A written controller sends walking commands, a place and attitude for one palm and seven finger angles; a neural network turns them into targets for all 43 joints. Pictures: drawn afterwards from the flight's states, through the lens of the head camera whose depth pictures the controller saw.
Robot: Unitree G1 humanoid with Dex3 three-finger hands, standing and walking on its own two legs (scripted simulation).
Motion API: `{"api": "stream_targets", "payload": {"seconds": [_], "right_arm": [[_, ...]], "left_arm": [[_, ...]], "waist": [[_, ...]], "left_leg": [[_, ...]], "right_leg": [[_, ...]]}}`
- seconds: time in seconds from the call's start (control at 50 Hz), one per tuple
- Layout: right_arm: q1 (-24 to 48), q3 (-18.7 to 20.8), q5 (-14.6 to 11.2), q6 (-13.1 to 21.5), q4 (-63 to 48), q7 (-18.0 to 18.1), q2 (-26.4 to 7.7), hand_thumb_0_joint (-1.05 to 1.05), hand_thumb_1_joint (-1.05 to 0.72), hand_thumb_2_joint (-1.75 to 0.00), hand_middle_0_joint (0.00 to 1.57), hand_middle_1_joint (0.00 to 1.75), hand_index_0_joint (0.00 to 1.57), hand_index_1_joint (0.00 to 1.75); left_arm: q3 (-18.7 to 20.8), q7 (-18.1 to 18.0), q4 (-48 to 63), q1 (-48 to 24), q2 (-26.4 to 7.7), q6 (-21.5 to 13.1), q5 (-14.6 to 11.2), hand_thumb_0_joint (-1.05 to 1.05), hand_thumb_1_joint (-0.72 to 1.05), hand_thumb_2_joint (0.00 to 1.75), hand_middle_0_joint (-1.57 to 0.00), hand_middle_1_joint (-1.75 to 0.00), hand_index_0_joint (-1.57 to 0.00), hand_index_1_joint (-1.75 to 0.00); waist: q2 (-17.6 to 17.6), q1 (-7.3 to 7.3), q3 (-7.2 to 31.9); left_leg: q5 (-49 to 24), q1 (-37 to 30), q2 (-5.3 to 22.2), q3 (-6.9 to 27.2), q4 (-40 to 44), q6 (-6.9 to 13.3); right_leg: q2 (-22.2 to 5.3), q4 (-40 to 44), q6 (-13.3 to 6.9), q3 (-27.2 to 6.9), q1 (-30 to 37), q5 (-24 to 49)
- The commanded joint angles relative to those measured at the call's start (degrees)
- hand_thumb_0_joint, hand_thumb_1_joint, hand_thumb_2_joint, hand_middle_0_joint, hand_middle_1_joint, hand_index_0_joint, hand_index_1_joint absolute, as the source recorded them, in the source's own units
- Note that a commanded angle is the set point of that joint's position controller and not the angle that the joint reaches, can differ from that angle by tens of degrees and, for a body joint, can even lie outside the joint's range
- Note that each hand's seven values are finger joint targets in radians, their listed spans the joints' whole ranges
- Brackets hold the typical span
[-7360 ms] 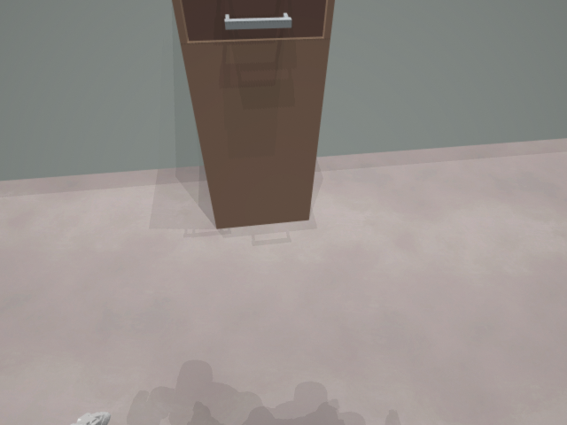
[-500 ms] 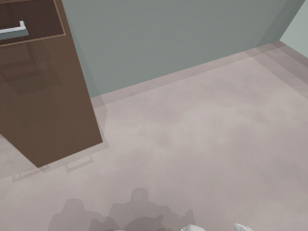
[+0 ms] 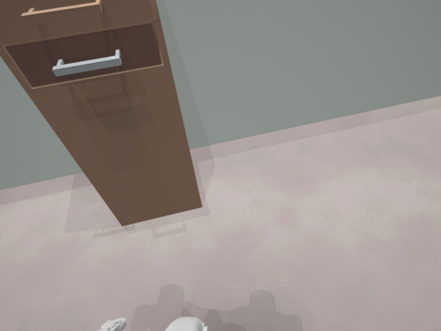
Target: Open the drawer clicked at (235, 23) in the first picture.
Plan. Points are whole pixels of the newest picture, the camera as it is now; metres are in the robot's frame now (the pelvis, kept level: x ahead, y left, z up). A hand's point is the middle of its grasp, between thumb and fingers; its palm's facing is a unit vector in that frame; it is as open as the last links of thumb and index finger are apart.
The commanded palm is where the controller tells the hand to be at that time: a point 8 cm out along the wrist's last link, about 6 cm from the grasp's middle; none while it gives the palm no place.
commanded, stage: turn to face it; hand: left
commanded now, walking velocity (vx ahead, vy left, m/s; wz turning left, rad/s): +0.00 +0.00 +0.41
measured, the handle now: (88, 61) +0.76 +0.39 +0.13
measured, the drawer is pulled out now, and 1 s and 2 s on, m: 0.00 0.00 0.00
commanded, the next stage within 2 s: take the last steps up to it in 0.30 s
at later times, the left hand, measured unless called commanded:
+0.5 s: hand out of the picture -0.05 +0.27 -0.18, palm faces +0.25 -0.94 -0.24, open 7.4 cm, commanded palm none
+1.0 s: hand out of the picture +0.01 +0.18 -0.16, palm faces +0.28 -0.94 -0.22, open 7.3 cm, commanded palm none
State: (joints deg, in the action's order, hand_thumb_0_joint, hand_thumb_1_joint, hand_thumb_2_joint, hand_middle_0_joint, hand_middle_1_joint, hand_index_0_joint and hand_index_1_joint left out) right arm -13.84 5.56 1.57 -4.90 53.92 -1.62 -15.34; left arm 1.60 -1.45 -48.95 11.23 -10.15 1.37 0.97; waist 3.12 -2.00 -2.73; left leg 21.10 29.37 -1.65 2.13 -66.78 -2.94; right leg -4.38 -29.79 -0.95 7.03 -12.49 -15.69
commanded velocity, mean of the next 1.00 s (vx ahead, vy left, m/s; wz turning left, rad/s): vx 0.19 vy -0.03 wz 0.13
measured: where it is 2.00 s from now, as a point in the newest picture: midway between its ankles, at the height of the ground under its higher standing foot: (213, 314)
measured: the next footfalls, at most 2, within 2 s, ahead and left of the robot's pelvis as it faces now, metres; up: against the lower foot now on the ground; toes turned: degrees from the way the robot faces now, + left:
left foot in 0.28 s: +0.00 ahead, +0.15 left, +0.00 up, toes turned +12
right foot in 0.78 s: +0.08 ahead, -0.07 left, +0.00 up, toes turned +5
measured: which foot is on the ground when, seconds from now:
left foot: up 0.00-0.26, down 0.28-0.80, up 0.82-1.00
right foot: down 0.00-0.28, up 0.30-0.76, down 0.78-1.00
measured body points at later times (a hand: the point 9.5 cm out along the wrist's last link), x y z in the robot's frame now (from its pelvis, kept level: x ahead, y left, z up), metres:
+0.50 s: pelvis -0.02 +0.06 +0.00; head -0.01 +0.08 +0.45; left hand -0.06 +0.32 -0.16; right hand +0.13 -0.15 -0.13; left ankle -0.04 +0.14 -0.74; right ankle -0.01 -0.10 -0.67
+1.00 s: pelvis +0.07 +0.01 +0.01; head +0.07 -0.01 +0.46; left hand -0.01 +0.23 -0.14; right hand +0.09 -0.22 -0.16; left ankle +0.05 +0.16 -0.66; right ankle +0.04 -0.07 -0.74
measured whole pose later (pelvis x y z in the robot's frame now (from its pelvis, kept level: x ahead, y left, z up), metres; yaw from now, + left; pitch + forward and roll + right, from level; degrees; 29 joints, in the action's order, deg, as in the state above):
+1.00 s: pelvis +0.07 +0.01 +0.01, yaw +13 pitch -1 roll +1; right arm -20.4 3.7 1.9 -1.1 63.3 -0.5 -11.0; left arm 1.7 -1.0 -62.8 21.9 -7.3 -2.8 1.0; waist 1.9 -0.8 0.3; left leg 13.7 29.8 4.6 -2.2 -61.1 -0.5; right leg -0.3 -19.6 -2.9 7.8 -3.4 -15.3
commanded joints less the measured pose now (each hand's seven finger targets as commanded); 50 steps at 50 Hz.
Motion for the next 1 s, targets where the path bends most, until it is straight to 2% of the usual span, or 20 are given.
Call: {"api": "stream_targets", "payload": {"seconds": [0.0, 0.16, 0.22, 0.24, 0.26, 0.28, 0.32, 0.36, 0.4, 0.5, 0.62, 0.66, 0.72, 0.74, 0.78, 0.8, 0.82, 0.86, 0.92, 0.98], "right_arm": [[2.9, 0.5, -0.2, 1.2, -4.3, -0.2, -3.2, 0.0, -0.9, -0.9, 0.2, 0.3, 0.2, 0.3], [7.3, -1.4, -1.2, 2.5, -4.5, 0.4, -1.3, 0.0, -0.9, -0.9, 0.2, 0.3, 0.2, 0.3], [2.5, -1.7, -1.2, 3.3, -2.8, 0.9, -1.9, 0.0, -0.9, -0.9, 0.2, 0.3, 0.2, 0.3], [0.2, -1.1, -1.0, 4.0, -2.2, 0.9, -4.7, 0.0, -0.9, -0.9, 0.2, 0.3, 0.2, 0.3], [-0.9, 0.1, -0.4, 4.4, -2.5, 1.1, -10.5, 0.0, -0.9, -0.9, 0.2, 0.3, 0.2, 0.3], [-2.7, 0.5, -0.5, 3.8, -2.1, 1.4, -13.1, 0.0, -0.9, -0.9, 0.2, 0.3, 0.2, 0.3], [-0.2, -0.2, -0.4, 4.1, -1.5, 2.8, -10.3, 0.0, -0.9, -0.9, 0.2, 0.3, 0.2, 0.3], [4.4, -1.4, -0.4, 4.3, -2.3, 3.0, -7.3, 0.0, -0.9, -0.9, 0.2, 0.3, 0.2, 0.3], [3.8, -1.8, -0.7, 4.9, -1.8, 3.0, -5.9, 0.0, -0.9, -0.9, 0.2, 0.3, 0.2, 0.3], [-2.6, -1.7, -0.4, 5.8, 0.7, 3.0, -4.7, 0.0, -0.9, -0.9, 0.2, 0.3, 0.2, 0.3], [-4.9, -1.2, 0.1, 6.3, 2.8, 3.1, -4.5, 0.0, -0.9, -0.9, 0.2, 0.3, 0.2, 0.3], [-4.7, -1.1, 0.3, 6.3, 3.2, 3.1, -4.7, 0.0, -0.9, -0.9, 0.2, 0.3, 0.2, 0.3], [-3.6, -1.4, 0.0, 6.1, 4.1, 2.9, -3.9, 0.0, -0.9, -0.9, 0.2, 0.3, 0.2, 0.3], [-3.5, -1.7, -0.2, 6.2, 4.3, 2.9, -2.2, 0.0, -0.9, -0.9, 0.2, 0.3, 0.2, 0.3], [-0.3, -2.9, -0.6, 6.7, 1.0, 2.4, 2.2, 0.0, -0.9, -0.9, 0.2, 0.3, 0.2, 0.3], [1.8, -2.1, -0.1, 6.4, 0.6, 2.0, -1.2, 0.0, -0.9, -0.9, 0.2, 0.3, 0.2, 0.3], [2.8, -1.6, -0.1, 6.2, 1.1, 1.7, -1.4, 0.0, -0.9, -0.9, 0.2, 0.3, 0.2, 0.3], [-1.1, -1.4, 0.2, 5.7, 3.6, 1.1, 0.6, 0.0, -0.9, -0.9, 0.2, 0.3, 0.2, 0.3], [-4.7, -1.4, 0.2, 5.3, 5.5, 0.8, 2.9, 0.0, -0.9, -0.9, 0.2, 0.3, 0.2, 0.3], [-2.2, -1.5, 0.1, 5.3, 4.5, 0.7, 3.1, 0.0, -0.9, -0.9, 0.2, 0.3, 0.2, 0.3]], "left_arm": [[3.0, -0.7, 3.1, 1.5, -11.4, -1.9, 0.2, 0.0, 0.9, 0.9, -0.2, -0.3, -0.2, -0.3], [4.1, -0.4, -1.2, 6.9, -14.6, -1.5, 1.0, 0.0, 0.9, 0.9, -0.2, -0.3, -0.2, -0.3], [4.2, -0.3, -2.6, 5.6, -14.1, -1.0, 0.4, 0.0, 0.9, 0.9, -0.2, -0.3, -0.2, -0.3], [3.9, -0.2, -2.3, 5.5, -12.6, -0.7, -0.2, 0.0, 0.9, 0.9, -0.2, -0.3, -0.2, -0.3], [3.2, 0.2, -0.8, 6.6, -8.8, -0.3, -0.6, 0.0, 0.9, 0.9, -0.2, -0.3, -0.2, -0.3], [2.1, 0.1, 0.6, 3.6, -7.7, 0.0, -0.1, 0.0, 0.9, 0.9, -0.2, -0.3, -0.2, -0.3], [2.4, -0.2, -0.9, 0.3, -8.3, 0.8, -0.1, 0.0, 0.9, 0.9, -0.2, -0.3, -0.2, -0.3], [2.6, 0.4, -3.4, 2.4, -8.3, 0.7, -0.1, 0.0, 0.9, 0.9, -0.2, -0.3, -0.2, -0.3], [2.2, 0.6, -5.2, 4.4, -7.6, 0.5, -0.2, 0.0, 0.9, 0.9, -0.2, -0.3, -0.2, -0.3], [1.3, 1.4, -5.5, 2.3, -6.0, -0.2, 0.6, 0.0, 0.9, 0.9, -0.2, -0.3, -0.2, -0.3], [1.1, 2.3, -4.9, -0.9, -4.7, -1.2, 0.6, 0.0, 0.9, 0.9, -0.2, -0.3, -0.2, -0.3], [1.2, 2.5, -5.2, -0.3, -4.0, -1.5, 0.5, 0.0, 0.9, 0.9, -0.2, -0.3, -0.2, -0.3], [1.5, 2.4, -8.3, 7.0, -3.8, -2.1, 0.5, 0.0, 0.9, 0.9, -0.2, -0.3, -0.2, -0.3], [2.0, 2.1, -9.9, 10.6, -4.8, -2.7, 0.6, 0.0, 0.9, 0.9, -0.2, -0.3, -0.2, -0.3], [3.6, 1.0, -11.5, 18.5, -12.3, -3.1, 0.8, 0.0, 0.9, 0.9, -0.2, -0.3, -0.2, -0.3], [3.6, 0.7, -11.7, 19.4, -12.1, -3.6, 0.0, 0.0, 0.9, 0.9, -0.2, -0.3, -0.2, -0.3], [3.1, 0.5, -11.7, 16.7, -9.8, -3.6, 0.0, 0.0, 0.9, 0.9, -0.2, -0.3, -0.2, -0.3], [2.1, 0.3, -10.4, 10.8, -5.8, -4.3, 0.2, 0.0, 0.9, 0.9, -0.2, -0.3, -0.2, -0.3], [1.2, 0.3, -11.4, 11.8, -3.3, -5.3, 0.0, 0.0, 0.9, 0.9, -0.2, -0.3, -0.2, -0.3], [0.8, 0.2, -13.0, 14.9, -2.8, -6.1, 0.1, 0.0, 0.9, 0.9, -0.2, -0.3, -0.2, -0.3]], "waist": [[-13.4, 2.45, 0.6], [-16.4, 5.17, 4.4], [-14.1, 2.24, 6.2], [-7.4, 0.63, 7.8], [9.5, 0.26, 8.1], [12.1, -1.21, 6.6], [11.3, -0.49, 3.8], [6.8, 1.81, 1.3], [5.8, 2.13, 2.6], [4.0, -0.06, 0.0], [4.9, -0.77, -3.3], [5.3, -0.13, -3.3], [1.8, 3.42, -1.7], [-2.1, 5.09, -1.6], [-20.6, 9.17, -2.1], [-19.7, 9.25, -3.2], [-15.3, 7.4, -6.5], [-6.7, 3.24, -6.9], [-8.2, 1.65, -5.6], [-9.3, 2.02, -5.7]], "left_leg": [[0.2, 2.6, 2.8, -1.2, 1.7, -1.4], [6.7, -6.9, 1.8, -6.2, 23.5, -0.2], [-5.0, -17.7, 1.5, -7.2, 39.7, 0.9], [-12.9, -25.8, 5.2, -4.2, 45.9, 2.1], [-29.9, -32.8, 19.3, 13.2, 47.1, 7.8], [-39.6, -28.7, 25.8, 16.1, 47.5, 13.9], [-36.1, -23.8, 21.5, 13.7, 47.9, 13.9], [-35.8, -21.5, 16.9, 7.8, 48.0, 12.3], [-35.1, -22.9, 15.0, 5.5, 48.7, 11.5], [-8.9, -24.5, 16.4, 11.4, 54.8, 13.2], [5.0, -20.9, 16.8, 14.2, 57.4, 13.5], [6.4, -18.1, 16.6, 13.8, 57.0, 13.0], [9.0, -11.2, 13.4, 10.3, 50.9, 10.3], [10.2, -5.8, 10.2, 7.5, 44.5, 8.4], [13.8, 11.3, 1.1, -4.7, 18.0, 4.3], [10.3, 11.7, 3.9, -0.8, 10.1, 4.8], [6.1, 12.3, 5.4, -0.8, 5.3, 4.8], [-2.5, 9.3, 7.5, -1.4, 3.4, 3.6], [-8.8, 6.9, 7.8, -3.2, 3.7, 2.3], [-10.9, 9.1, 8.4, -4.0, 6.5, 1.6]], "right_leg": [[-13.7, 13.1, -5.1, -7.9, 3.2, 10.2], [-16.2, 7.3, -7.0, -5.9, 8.2, 27.4], [-14.0, 0.7, -2.7, -2.2, 4.6, 25.3], [-12.1, -5.7, 0.2, 0.4, -1.4, 18.8], [-4.9, -16.0, 4.6, 3.4, -15.6, -4.5], [-3.0, -23.9, 5.0, 0.1, -17.8, -21.3], [-2.8, -31.5, 4.8, -5.6, -18.7, -16.7], [-2.5, -33.2, 5.0, -5.5, -17.1, -10.0], [-1.8, -31.9, 5.3, -5.1, -15.3, -7.4], [-1.1, -25.8, 4.9, -4.6, -17.7, -7.3], [-0.6, -13.7, 3.6, -3.7, -14.0, -8.2], [0.3, -9.7, 3.1, -3.1, -9.9, -7.8], [2.5, 1.8, 2.6, -1.2, 4.2, -1.1], [0.9, 6.5, 2.1, -3.6, 11.5, -1.5], [-19.4, 21.9, -7.2, -32.4, 18.4, -22.8], [-20.2, 25.7, -9.0, -36.9, 12.1, -29.7], [-19.9, 26.9, -9.2, -34.8, 8.0, -30.8], [-15.0, 24.3, -6.9, -22.1, 4.3, -17.6], [-10.6, 23.2, -5.5, -11.3, 4.0, -2.0], [-10.4, 22.7, -6.6, -9.7, 6.1, 6.8]]}}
